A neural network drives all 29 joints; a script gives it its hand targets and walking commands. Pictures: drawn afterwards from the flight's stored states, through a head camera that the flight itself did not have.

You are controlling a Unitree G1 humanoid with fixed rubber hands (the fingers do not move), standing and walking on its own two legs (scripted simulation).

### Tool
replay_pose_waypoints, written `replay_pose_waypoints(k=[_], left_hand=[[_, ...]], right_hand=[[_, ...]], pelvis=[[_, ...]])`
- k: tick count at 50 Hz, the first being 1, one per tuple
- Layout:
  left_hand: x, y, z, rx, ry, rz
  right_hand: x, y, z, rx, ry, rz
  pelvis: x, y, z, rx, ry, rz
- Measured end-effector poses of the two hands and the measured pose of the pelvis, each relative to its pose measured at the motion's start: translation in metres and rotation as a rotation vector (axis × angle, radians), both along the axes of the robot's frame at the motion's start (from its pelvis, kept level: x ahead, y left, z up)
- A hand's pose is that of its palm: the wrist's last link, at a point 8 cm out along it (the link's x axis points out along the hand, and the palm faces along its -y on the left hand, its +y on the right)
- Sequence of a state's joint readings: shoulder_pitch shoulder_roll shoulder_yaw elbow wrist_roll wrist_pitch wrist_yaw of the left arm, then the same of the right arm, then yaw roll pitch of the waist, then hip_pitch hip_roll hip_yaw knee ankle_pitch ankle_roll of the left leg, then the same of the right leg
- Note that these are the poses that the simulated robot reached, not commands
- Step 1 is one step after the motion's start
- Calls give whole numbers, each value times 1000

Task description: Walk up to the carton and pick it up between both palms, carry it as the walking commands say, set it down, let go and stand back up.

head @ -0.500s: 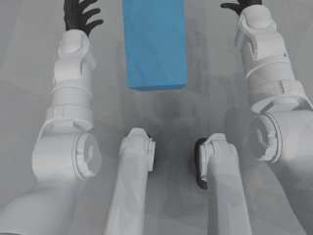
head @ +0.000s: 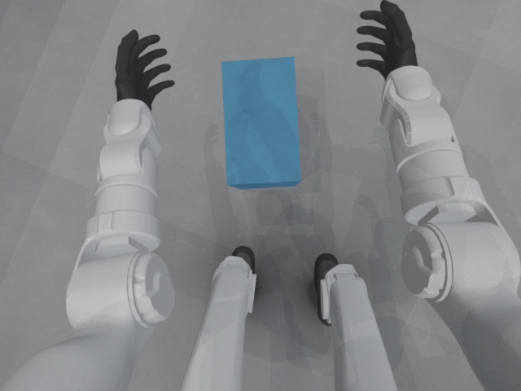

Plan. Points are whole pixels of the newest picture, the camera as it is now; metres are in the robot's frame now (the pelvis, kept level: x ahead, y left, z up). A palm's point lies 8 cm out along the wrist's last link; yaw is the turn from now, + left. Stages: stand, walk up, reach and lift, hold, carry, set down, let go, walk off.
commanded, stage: set down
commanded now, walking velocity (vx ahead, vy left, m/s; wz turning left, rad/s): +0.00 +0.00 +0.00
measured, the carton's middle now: (262, 131) +0.54 +0.08 -0.52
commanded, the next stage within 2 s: let go in 0.16 s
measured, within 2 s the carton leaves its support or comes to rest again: neither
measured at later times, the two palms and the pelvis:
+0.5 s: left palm (105, 150) +0.40 +0.24 -0.04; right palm (439, 135) +0.44 -0.15 -0.04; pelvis +0.03 +0.01 +0.08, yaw -1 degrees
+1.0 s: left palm (31, 316) +0.25 +0.23 +0.07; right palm out of the picture +0.28 -0.23 +0.06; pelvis +0.08 +0.00 +0.14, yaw +0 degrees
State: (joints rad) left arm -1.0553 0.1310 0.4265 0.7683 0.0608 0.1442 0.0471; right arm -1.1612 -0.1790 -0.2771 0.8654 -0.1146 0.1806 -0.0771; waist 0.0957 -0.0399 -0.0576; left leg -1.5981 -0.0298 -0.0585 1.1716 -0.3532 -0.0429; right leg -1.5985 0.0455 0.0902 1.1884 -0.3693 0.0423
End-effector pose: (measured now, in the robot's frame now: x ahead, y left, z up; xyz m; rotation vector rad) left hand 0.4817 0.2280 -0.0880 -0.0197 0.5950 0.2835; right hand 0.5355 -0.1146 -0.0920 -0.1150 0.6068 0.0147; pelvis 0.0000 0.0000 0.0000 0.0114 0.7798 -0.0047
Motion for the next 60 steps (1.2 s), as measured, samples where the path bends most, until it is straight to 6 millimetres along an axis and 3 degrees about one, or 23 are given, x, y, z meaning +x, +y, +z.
replay_pose_waypoints(k=[7, 14, 18, 21, 26, 33, 45, 52, 60], left_hand=[[-1, -1, 23, 7, 13, -8], [-8, -5, 18, 37, 47, -47], [-28, -5, 16, 71, 88, -110], [-49, -1, 25, 100, 122, -170], [-87, 12, 57, 115, 168, -224], [-134, 26, 102, 112, 181, -228], [-219, 3, 142, 76, 210, -228], [-236, 1, 160, 86, 213, -233], [-229, -3, 163, 87, 209, -253]], right_hand=[[0, 0, 24, -5, 16, 8], [-10, -5, 21, -46, 36, -3], [-36, -14, 21, -92, 50, -33], [-63, -23, 30, -113, 64, -60], [-105, -34, 56, -119, 91, -66], [-146, -45, 93, -104, 97, -39], [-230, -93, 138, -92, 137, -45], [-265, -118, 159, -106, 155, -46], [-284, -125, 167, -94, 179, -61]], pelvis=[[6, 2, 27, -3, -9, -5], [12, 3, 39, -10, -4, -8], [18, 5, 50, -14, -25, -9], [23, 7, 62, -15, -64, -7], [33, 10, 82, -12, -155, -2], [45, 10, 104, -11, -294, 10], [68, 1, 132, -7, -570, 9], [82, -6, 141, -5, -705, 8], [89, -8, 143, -6, -802, 6]])
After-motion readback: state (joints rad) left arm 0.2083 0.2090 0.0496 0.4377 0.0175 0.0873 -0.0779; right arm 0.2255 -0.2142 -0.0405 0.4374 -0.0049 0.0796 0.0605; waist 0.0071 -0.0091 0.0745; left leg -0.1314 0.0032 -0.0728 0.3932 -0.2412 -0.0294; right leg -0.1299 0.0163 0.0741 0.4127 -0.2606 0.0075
